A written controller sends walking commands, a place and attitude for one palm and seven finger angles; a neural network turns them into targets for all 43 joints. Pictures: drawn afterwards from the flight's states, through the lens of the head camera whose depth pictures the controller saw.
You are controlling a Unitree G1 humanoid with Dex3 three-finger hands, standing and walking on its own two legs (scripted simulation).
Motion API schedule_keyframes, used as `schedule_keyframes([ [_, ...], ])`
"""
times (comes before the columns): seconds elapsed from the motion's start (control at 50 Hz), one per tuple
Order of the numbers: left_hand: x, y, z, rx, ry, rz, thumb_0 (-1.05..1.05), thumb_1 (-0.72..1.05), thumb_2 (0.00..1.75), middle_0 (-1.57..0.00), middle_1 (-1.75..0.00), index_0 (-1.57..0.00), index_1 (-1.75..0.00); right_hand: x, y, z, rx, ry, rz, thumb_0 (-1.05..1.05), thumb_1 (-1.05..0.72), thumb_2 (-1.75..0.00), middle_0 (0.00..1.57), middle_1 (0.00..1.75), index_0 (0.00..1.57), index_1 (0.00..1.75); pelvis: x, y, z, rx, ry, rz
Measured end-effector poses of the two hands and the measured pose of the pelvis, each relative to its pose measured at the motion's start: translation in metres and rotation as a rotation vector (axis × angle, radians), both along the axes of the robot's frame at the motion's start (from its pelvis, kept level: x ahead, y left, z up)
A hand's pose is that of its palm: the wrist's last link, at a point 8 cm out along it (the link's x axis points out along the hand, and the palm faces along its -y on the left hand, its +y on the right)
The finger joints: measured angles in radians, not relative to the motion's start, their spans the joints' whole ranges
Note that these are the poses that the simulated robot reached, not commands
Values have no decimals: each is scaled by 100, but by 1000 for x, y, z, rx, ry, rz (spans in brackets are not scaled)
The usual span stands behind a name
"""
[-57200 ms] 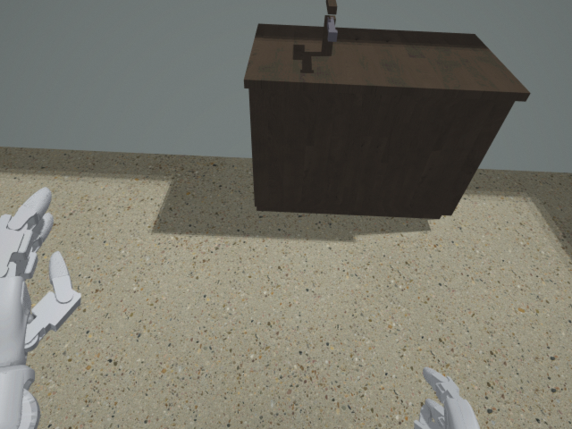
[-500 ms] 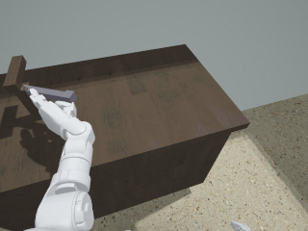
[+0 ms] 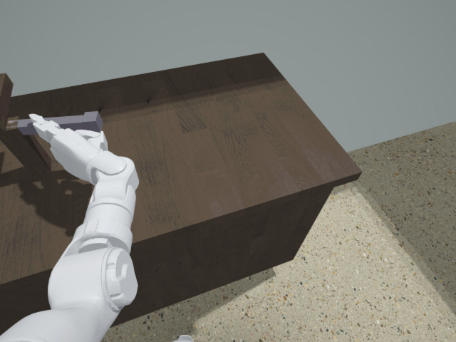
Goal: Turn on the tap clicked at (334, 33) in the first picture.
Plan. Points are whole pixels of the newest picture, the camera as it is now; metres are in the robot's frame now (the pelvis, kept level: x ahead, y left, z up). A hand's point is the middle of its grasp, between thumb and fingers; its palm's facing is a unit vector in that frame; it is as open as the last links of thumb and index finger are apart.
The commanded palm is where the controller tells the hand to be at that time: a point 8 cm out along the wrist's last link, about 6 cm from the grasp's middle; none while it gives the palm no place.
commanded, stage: push the lever round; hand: left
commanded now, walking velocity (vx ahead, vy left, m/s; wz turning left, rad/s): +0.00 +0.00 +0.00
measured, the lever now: (92, 122) +0.50 +0.24 +0.11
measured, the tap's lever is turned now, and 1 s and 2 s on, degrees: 78 85 85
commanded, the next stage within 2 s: lift the hand up off the lever in 0.08 s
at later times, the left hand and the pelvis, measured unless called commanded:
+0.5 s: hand (101, 129) +0.48 +0.22 +0.11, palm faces +0.81 -0.58 -0.10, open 7.9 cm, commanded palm +0.42 +0.23 +0.12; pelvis +0.02 +0.01 +0.01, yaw -1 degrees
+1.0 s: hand (94, 128) +0.45 +0.22 +0.14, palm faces +0.81 -0.58 -0.09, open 7.8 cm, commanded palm +0.40 +0.23 +0.14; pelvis +0.01 +0.01 +0.01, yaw +0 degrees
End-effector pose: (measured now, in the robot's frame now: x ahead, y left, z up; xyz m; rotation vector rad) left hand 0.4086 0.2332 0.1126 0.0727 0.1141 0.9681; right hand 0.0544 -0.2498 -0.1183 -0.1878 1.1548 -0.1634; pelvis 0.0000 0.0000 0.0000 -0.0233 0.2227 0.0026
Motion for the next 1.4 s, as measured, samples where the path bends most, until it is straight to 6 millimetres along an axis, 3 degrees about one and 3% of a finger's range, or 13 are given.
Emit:
schedule_keyframes([
  [0.24,19,2,1,-3,7,-1,2,90,90,-15,-15,-10,-12,-18,-2,0,4,60,-29,0,-91,-90,20,30,20,30,7,0,1,0,23,-8],
  [0.38,21,3,2,-13,-1,-6,2,90,90,-16,-15,-11,-13,-16,0,3,11,67,-39,0,-91,-90,20,30,20,30,14,3,4,0,18,-14],
  [0.8,-4,6,19,-37,-14,-13,2,90,90,-15,-15,-15,-15,58,14,18,25,-111,31,1,-91,-90,20,30,20,30,23,10,12,1,-46,-6],
  [0.94,-10,4,25,-36,-4,-9,2,90,90,-15,-15,-15,-15,70,17,21,25,-146,57,0,-91,-90,20,30,20,30,17,8,13,2,-59,4],
  [1.06,-9,-3,34,-19,-3,-23,2,90,90,-15,-15,-15,-15,64,17,19,31,-140,59,0,-91,-90,20,30,20,30,13,6,13,5,-61,7],
  [1.22,-11,-6,40,-21,-4,-6,2,90,90,-15,-15,-15,-15,42,9,15,34,-107,30,1,-91,-90,20,30,20,30,10,1,14,7,-65,-1],
  [1.4,-19,-1,43,-31,3,2,2,90,90,-15,-15,-15,-15,27,-3,17,11,-93,5,1,-91,-90,20,30,20,30,6,-4,16,11,-87,-2],
])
